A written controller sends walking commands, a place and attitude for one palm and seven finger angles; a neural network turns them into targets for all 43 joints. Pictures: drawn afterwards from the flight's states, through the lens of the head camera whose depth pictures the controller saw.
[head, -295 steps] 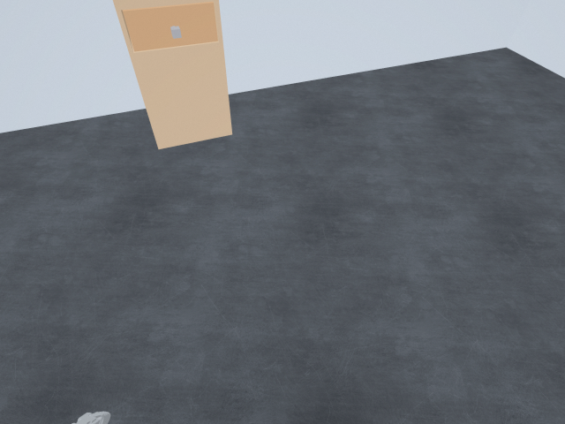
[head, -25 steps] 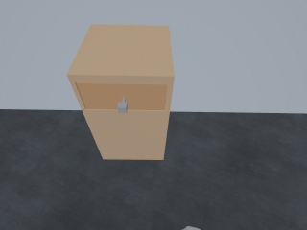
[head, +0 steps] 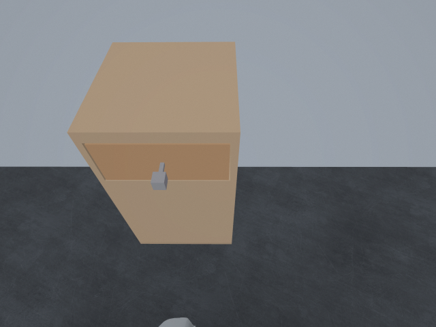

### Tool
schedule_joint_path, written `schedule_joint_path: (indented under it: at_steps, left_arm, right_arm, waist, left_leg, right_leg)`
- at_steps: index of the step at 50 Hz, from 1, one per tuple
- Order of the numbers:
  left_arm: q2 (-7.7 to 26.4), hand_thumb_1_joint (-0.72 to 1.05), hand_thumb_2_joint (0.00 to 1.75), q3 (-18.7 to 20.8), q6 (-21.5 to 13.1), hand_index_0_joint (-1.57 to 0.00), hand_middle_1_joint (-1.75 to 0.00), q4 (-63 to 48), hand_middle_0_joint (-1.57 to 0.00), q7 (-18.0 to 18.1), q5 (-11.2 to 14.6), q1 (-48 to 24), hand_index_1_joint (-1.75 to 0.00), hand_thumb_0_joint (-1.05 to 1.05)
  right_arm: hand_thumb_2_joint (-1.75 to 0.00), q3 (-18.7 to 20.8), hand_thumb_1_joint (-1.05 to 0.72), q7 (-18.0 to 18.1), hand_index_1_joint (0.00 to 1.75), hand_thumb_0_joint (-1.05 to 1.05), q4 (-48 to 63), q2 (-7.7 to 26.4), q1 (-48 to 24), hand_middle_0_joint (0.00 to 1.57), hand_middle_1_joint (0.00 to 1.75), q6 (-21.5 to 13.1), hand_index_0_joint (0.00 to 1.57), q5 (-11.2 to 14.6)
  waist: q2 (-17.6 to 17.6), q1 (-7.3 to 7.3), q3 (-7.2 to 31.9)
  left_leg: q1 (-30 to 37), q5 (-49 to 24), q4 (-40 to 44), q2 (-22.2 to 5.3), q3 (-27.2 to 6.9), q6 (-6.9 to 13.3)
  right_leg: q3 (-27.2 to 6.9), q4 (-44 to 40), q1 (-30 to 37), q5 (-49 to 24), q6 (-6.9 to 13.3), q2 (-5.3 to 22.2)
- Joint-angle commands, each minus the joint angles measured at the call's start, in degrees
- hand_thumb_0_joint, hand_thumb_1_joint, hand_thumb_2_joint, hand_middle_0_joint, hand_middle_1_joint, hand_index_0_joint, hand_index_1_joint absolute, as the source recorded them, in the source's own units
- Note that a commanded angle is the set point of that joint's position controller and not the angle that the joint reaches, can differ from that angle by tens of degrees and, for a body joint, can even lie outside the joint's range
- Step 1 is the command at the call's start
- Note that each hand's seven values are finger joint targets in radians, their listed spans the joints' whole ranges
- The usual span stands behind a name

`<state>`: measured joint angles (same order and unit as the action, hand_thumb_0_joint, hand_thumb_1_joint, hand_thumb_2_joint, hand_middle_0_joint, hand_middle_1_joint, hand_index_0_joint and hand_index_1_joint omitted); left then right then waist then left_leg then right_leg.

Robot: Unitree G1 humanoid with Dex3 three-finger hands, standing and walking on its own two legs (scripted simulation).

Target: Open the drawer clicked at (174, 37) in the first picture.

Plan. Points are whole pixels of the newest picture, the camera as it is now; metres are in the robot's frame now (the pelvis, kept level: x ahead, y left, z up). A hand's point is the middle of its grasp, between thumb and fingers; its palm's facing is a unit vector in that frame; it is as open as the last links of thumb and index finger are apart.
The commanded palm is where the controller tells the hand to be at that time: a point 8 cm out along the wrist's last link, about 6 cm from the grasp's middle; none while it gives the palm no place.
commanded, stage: come to a stop and stand still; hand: left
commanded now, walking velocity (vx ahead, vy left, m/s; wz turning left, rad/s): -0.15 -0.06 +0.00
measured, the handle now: (160, 175) +0.50 +0.21 -0.14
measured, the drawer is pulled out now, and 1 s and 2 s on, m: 0.00 0.00 0.00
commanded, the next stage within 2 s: look again from close up in 1.66 s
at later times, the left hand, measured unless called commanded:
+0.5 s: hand out of the picture +0.03 +0.18 -0.17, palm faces -0.02 -0.96 -0.26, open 7.4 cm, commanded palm none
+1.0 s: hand out of the picture -0.03 +0.09 -0.17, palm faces +0.03 -0.98 -0.18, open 7.3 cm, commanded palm none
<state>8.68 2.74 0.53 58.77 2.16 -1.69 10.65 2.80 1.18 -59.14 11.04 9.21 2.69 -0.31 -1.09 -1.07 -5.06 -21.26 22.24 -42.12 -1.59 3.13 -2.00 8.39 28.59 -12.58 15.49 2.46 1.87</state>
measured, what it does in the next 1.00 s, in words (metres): steps on the spot: left foot, then right foot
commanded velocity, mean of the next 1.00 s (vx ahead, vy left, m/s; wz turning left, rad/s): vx -0.01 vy -0.04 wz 0.00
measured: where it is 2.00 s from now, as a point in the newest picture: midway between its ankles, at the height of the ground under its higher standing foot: outside the picture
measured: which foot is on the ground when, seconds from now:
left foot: up 0.00-0.04, down 0.06-1.00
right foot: down 0.00-0.08, up 0.10-0.48, down 0.50-1.00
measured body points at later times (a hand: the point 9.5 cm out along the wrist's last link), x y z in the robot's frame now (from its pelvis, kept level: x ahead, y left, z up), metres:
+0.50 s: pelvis -0.03 -0.02 +0.00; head +0.00 -0.03 +0.45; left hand +0.03 +0.23 -0.15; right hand +0.02 -0.25 -0.16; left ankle +0.03 +0.12 -0.74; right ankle -0.07 -0.13 -0.74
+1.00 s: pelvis -0.01 -0.06 +0.00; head +0.01 -0.08 +0.45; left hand -0.03 +0.14 -0.16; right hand -0.06 -0.27 -0.17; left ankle +0.01 +0.12 -0.74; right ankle -0.07 -0.14 -0.74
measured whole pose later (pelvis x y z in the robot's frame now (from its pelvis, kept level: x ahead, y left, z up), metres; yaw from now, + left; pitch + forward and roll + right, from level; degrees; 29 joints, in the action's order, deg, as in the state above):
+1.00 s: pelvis -0.01 -0.06 +0.00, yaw -1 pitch -1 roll +1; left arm 5.8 0.7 0.2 65.5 1.9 -0.3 17.1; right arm 0.2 2.1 -67.3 7.7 18.4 1.3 -0.5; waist -1.4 0.7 -2.9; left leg -11.9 11.4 -24.2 -5.4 -0.1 -4.9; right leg 4.1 24.6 -4.9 19.1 3.5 -2.2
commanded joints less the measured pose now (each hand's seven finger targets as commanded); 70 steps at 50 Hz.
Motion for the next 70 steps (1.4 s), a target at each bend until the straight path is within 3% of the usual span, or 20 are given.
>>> schedule_joint_path:
  at_steps: [1, 2, 3, 4, 5, 7, 10, 17, 20, 21, 23, 24, 25, 27, 30, 33, 36, 49, 59, 70]
  left_arm:
    - [11.0, 0.90, 0.90, 2.5, 0.6, -0.20, -0.30, -3.2, -0.20, 0.7, 0.5, 0.9, -0.30, 0.00]
    - [9.9, 0.90, 0.90, 2.1, 0.8, -0.20, -0.30, -3.6, -0.20, 0.7, 0.8, 1.4, -0.30, 0.00]
    - [7.1, 0.90, 0.90, 1.6, 1.1, -0.20, -0.30, -4.2, -0.20, 0.6, 1.1, 3.8, -0.30, 0.00]
    - [6.3, 0.90, 0.90, 0.9, 1.2, -0.20, -0.30, -4.3, -0.20, 0.8, 1.2, 4.8, -0.30, 0.00]
    - [6.6, 0.90, 0.90, 1.0, 1.9, -0.20, -0.30, -4.1, -0.20, 1.0, 1.1, 4.1, -0.30, 0.00]
    - [7.6, 0.90, 0.90, 1.7, 2.0, -0.20, -0.30, -3.0, -0.20, 0.5, 1.0, 4.3, -0.30, 0.00]
    - [7.8, 0.90, 0.90, 1.8, 1.9, -0.20, -0.30, -2.3, -0.20, -0.3, 0.8, 5.4, -0.30, 0.00]
    - [6.2, 0.90, 0.90, 0.9, 2.3, -0.20, -0.30, -3.7, -0.20, -1.2, 0.6, 2.2, -0.30, 0.00]
    - [5.6, 0.90, 0.90, 0.3, 1.7, -0.20, -0.30, -2.7, -0.20, -1.1, 0.8, 2.9, -0.30, 0.00]
    - [5.4, 0.90, 0.90, 0.3, 1.5, -0.20, -0.30, -1.8, -0.20, -1.1, 1.0, 4.9, -0.30, 0.00]
    - [6.3, 0.90, 0.90, 0.3, 0.8, -0.20, -0.30, 0.0, -0.20, -0.8, 0.7, 8.7, -0.30, 0.00]
    - [8.9, 0.90, 0.90, 0.4, 0.3, -0.20, -0.30, -0.1, -0.20, -0.5, 0.4, 7.8, -0.30, 0.00]
    - [11.5, 0.90, 0.90, 0.4, 0.0, -0.20, -0.30, -0.9, -0.20, -0.4, 0.6, 4.9, -0.30, 0.00]
    - [11.0, 0.90, 0.90, 0.3, -0.4, -0.20, -0.30, -1.2, -0.20, -0.3, 0.7, 2.0, -0.30, 0.00]
    - [8.0, 0.90, 0.90, -0.6, -0.7, -0.20, -0.30, -0.1, -0.20, -0.2, 1.2, 1.2, -0.30, 0.00]
    - [6.4, 0.90, 0.90, -0.8, -0.7, -0.20, -0.30, 1.2, -0.20, -0.2, 1.6, 3.7, -0.30, 0.00]
    - [6.8, 0.90, 0.90, -0.7, -0.6, -0.20, -0.30, 2.6, -0.20, -0.2, 1.7, 5.5, -0.30, 0.00]
    - [4.4, 0.90, 0.90, -0.7, -1.2, -0.20, -0.30, 4.9, -0.20, 0.2, 1.7, 9.9, -0.30, 0.00]
    - [3.5, 0.90, 0.90, -0.7, -1.2, -0.20, -0.30, 5.4, -0.20, 0.6, 1.3, 12.0, -0.30, 0.00]
    - [5.0, 0.90, 0.90, -0.6, -1.1, -0.20, -0.30, 4.8, -0.20, 0.6, 1.2, 11.3, -0.30, 0.00]
  right_arm:
    - [-0.90, 0.6, -0.90, 0.1, 0.30, 0.00, 1.9, 2.5, 6.5, 0.20, 0.30, -0.4, 0.20, -0.4]
    - [-0.90, 0.7, -0.90, 0.2, 0.30, 0.00, 1.7, 4.1, 7.9, 0.20, 0.30, -0.9, 0.20, -0.7]
    - [-0.90, 1.0, -0.90, 0.3, 0.30, 0.00, 2.6, 8.1, 8.1, 0.20, 0.30, -1.4, 0.20, -1.0]
    - [-0.90, 1.4, -0.90, 0.4, 0.30, 0.00, 3.5, 10.0, 7.8, 0.20, 0.30, -1.3, 0.20, -0.9]
    - [-0.90, 1.1, -0.90, 1.3, 0.30, 0.00, 3.9, 10.3, 6.2, 0.20, 0.30, -1.6, 0.20, -0.9]
    - [-0.90, 0.8, -0.90, 1.8, 0.30, 0.00, 5.2, 8.6, 1.5, 0.20, 0.30, -1.5, 0.20, -1.1]
    - [-0.90, 0.5, -0.90, 1.9, 0.30, 0.00, 5.6, 7.9, 1.0, 0.20, 0.30, -2.1, 0.20, -0.7]
    - [-0.90, 1.5, -0.90, 1.3, 0.30, 0.00, 3.1, 8.8, 5.3, 0.20, 0.30, -1.9, 0.20, -0.9]
    - [-0.90, 1.7, -0.90, 0.7, 0.30, 0.00, 2.1, 8.9, 5.2, 0.20, 0.30, -1.8, 0.20, -1.1]
    - [-0.90, 1.7, -0.90, 0.5, 0.30, 0.00, 2.0, 8.9, 4.6, 0.20, 0.30, -1.8, 0.20, -1.0]
    - [-0.90, 1.6, -0.90, 0.3, 0.30, 0.00, 1.9, 7.4, 4.0, 0.20, 0.30, -1.7, 0.20, -0.4]
    - [-0.90, 1.1, -0.90, 0.1, 0.30, 0.00, 2.0, 4.5, 4.7, 0.20, 0.30, -1.6, 0.20, 0.0]
    - [-0.90, 0.1, -0.90, -0.5, 0.30, 0.00, 2.4, 1.7, 4.1, 0.20, 0.30, -1.5, 0.20, 0.1]
    - [-0.90, -0.2, -0.90, -0.4, 0.30, 0.00, 2.0, 2.4, 2.0, 0.20, 0.30, -0.7, 0.20, -0.8]
    - [-0.90, -0.9, -0.90, 0.0, 0.30, 0.00, -2.3, 1.7, 8.4, 0.20, 0.30, -1.5, 0.20, -0.7]
    - [-0.90, -1.5, -0.90, 0.5, 0.30, 0.00, -4.1, 2.4, 10.0, 0.20, 0.30, -2.0, 0.20, -0.6]
    - [-0.90, -1.9, -0.90, 0.7, 0.30, 0.00, -5.2, 1.8, 9.9, 0.20, 0.30, -1.9, 0.20, -0.6]
    - [-0.90, -1.9, -0.90, 1.5, 0.30, 0.00, -6.6, 0.7, 11.6, 0.20, 0.30, -2.5, 0.20, -0.3]
    - [-0.90, -1.8, -0.90, 2.0, 0.30, 0.00, -5.9, 1.0, 9.6, 0.20, 0.30, -2.7, 0.20, -0.2]
    - [-0.90, -2.0, -0.90, 2.0, 0.30, 0.00, -4.8, 2.3, 7.7, 0.20, 0.30, -2.9, 0.20, -0.2]
  waist:
    - [9.1, 2.23, 5.8]
    - [3.3, 2.49, 7.5]
    - [-9.1, 1.82, 8.6]
    - [-12.0, 2.06, 8.5]
    - [-11.7, 1.84, 8.7]
    - [-8.5, 0.85, 7.7]
    - [-3.7, 0.72, 9.6]
    - [-8.5, 3.52, 9.3]
    - [-9.5, 3.24, 8.2]
    - [-9.3, 2.18, 8.6]
    - [-3.6, 0.46, 8.0]
    - [3.6, 1.22, 5.4]
    - [7.9, 2.20, 3.8]
    - [15.1, 1.35, -1.3]
    - [8.9, 3.30, -0.2]
    - [5.1, 2.28, -2.3]
    - [1.8, 1.55, -2.8]
    - [2.6, 1.33, 1.5]
    - [2.4, 1.20, 1.6]
    - [1.7, 0.94, 2.4]
  left_leg:
    - [9.1, -11.9, 12.2, -1.4, -0.5, 0.2]
    - [14.7, -28.0, 16.8, -4.9, -2.2, 1.4]
    - [17.4, -50.2, 19.2, -15.9, -13.4, 6.7]
    - [15.2, -58.2, 22.4, -21.4, -15.9, 12.6]
    - [10.7, -56.1, 22.6, -21.6, -17.2, 14.4]
    - [11.6, -50.2, 21.5, -18.5, -13.5, 14.5]
    - [16.2, -46.2, 21.5, -15.9, -8.9, 12.8]
    - [19.0, -30.3, 25.0, -15.5, -10.3, 12.2]
    - [15.3, -23.3, 25.5, -14.2, -10.7, 11.1]
    - [13.5, -20.5, 25.1, -13.5, -10.0, 10.2]
    - [7.8, -12.2, 21.6, -9.3, -6.6, 6.2]
    - [2.9, -6.8, 16.6, -5.3, -3.2, 3.0]
    - [3.6, -3.3, 14.9, -2.3, -0.9, 1.0]
    - [6.0, -2.5, 10.5, -2.2, -1.9, 1.3]
    - [9.6, -11.7, 14.1, -2.7, -2.5, 1.4]
    - [10.9, -15.7, 18.6, -4.0, -4.1, 1.4]
    - [10.3, -16.2, 18.3, -3.8, -3.4, 0.8]
    - [12.8, -21.1, 17.9, -4.4, -2.8, 0.8]
    - [14.6, -26.0, 16.5, -4.7, -2.4, 1.4]
    - [15.7, -30.9, 16.5, -4.7, -2.4, 1.8]
  right_leg:
    - [-9.2, -0.8, 1.1, -35.4, 5.2, 13.9]
    - [-6.9, 3.3, -1.5, -26.5, 2.1, 10.1]
    - [-2.5, 10.2, -6.5, -5.8, -2.1, 3.5]
    - [-3.7, 22.1, -7.3, 19.4, -2.9, -0.7]
    - [-9.4, 29.5, -7.2, 22.4, -3.0, -1.3]
    - [-12.2, 36.9, -11.3, 16.7, -3.3, -1.1]
    - [-11.6, 38.0, -14.0, 10.9, -4.7, -0.9]
    - [-7.8, 19.9, -10.0, 13.6, -4.9, 0.5]
    - [-6.1, 9.5, -4.8, 11.9, -3.9, -0.2]
    - [-5.4, 5.1, -2.0, 8.4, -3.6, -0.4]
    - [-5.6, -8.8, 6.2, -2.1, -3.2, 0.4]
    - [-13.6, -13.0, 6.4, -1.3, -1.0, 6.7]
    - [-18.7, -16.0, 0.8, 1.2, 1.7, 12.9]
    - [-20.0, -19.1, -8.7, 6.4, 3.6, 12.6]
    - [-14.4, -14.2, -5.4, -1.5, 2.7, 8.7]
    - [-12.3, -12.9, -5.1, 1.7, 0.5, 5.1]
    - [-12.7, -14.1, -3.2, 1.3, 0.1, 5.1]
    - [-10.3, -10.9, 2.6, -14.4, -0.3, 4.4]
    - [-9.2, -8.4, 4.0, -24.0, -0.8, 4.3]
    - [-8.6, -7.4, 6.3, -27.3, -1.1, 4.4]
